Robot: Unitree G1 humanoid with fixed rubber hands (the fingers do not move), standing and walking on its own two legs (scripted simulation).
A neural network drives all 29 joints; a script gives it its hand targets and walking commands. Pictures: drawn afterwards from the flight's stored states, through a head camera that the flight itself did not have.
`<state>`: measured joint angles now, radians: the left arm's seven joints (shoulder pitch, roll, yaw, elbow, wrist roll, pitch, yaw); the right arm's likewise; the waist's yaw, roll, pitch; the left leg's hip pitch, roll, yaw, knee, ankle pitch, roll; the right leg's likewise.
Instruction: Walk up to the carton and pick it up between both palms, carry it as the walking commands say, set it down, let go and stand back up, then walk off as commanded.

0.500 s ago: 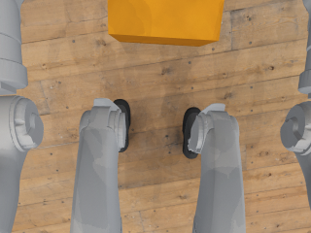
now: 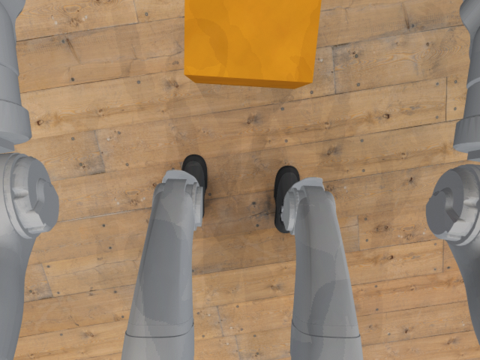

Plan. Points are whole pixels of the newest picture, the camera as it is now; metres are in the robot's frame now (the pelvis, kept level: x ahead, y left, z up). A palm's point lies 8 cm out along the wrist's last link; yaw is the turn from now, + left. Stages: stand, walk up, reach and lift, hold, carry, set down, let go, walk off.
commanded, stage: set down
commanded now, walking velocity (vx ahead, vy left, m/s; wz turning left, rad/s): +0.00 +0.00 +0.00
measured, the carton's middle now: (249, 30) +0.59 -0.01 -0.52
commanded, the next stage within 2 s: let go in 0.18 s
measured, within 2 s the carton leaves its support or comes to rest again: neither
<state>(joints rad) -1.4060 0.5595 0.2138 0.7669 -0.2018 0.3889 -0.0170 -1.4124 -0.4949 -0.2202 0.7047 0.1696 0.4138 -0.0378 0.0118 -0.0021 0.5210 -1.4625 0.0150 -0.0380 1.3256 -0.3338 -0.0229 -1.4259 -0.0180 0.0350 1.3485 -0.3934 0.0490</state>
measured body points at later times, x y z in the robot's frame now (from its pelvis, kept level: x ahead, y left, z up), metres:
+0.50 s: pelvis +0.03 +0.00 +0.08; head +0.36 +0.02 +0.38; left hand +0.48 +0.26 -0.06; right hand +0.49 -0.22 -0.06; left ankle +0.14 +0.13 -0.58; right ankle +0.11 -0.15 -0.58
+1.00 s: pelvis +0.08 -0.01 +0.15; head +0.15 -0.01 +0.59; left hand +0.31 +0.22 +0.06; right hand +0.30 -0.25 +0.07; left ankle +0.14 +0.13 -0.58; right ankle +0.11 -0.15 -0.58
